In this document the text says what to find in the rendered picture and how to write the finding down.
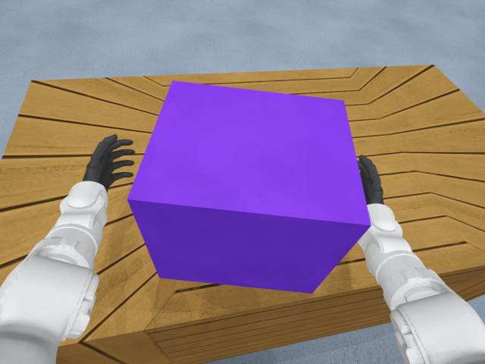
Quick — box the left robot upper arm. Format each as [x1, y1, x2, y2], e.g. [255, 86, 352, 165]
[0, 254, 99, 364]

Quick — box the robot right hand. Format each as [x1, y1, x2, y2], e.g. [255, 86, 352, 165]
[357, 155, 384, 205]

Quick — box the robot left hand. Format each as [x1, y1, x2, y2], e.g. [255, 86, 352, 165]
[82, 134, 135, 192]

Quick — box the carton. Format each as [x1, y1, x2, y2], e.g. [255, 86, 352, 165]
[127, 80, 371, 293]

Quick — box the right robot forearm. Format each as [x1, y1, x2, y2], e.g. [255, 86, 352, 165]
[358, 203, 485, 337]

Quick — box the pedestal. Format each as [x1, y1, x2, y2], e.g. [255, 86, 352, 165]
[0, 64, 485, 364]

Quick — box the right robot upper arm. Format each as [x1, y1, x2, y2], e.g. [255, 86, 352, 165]
[390, 291, 485, 364]

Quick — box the left robot forearm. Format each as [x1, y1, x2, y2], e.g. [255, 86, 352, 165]
[0, 181, 108, 313]

